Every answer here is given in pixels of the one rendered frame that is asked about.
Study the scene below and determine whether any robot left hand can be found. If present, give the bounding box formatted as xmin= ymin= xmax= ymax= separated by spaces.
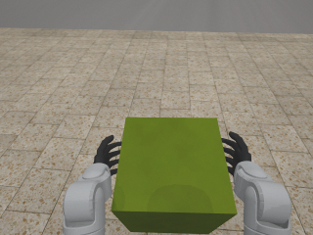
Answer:
xmin=93 ymin=135 xmax=122 ymax=176

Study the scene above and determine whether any robot right hand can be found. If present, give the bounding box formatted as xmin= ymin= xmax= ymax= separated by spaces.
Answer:
xmin=221 ymin=131 xmax=251 ymax=177

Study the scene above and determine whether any carton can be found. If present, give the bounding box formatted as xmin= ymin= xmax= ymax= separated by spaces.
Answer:
xmin=111 ymin=117 xmax=238 ymax=234

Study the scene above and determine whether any left robot forearm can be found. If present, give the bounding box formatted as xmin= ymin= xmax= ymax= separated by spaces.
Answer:
xmin=63 ymin=163 xmax=112 ymax=235

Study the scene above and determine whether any right robot forearm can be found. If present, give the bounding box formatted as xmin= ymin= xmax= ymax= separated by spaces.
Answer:
xmin=233 ymin=161 xmax=291 ymax=235

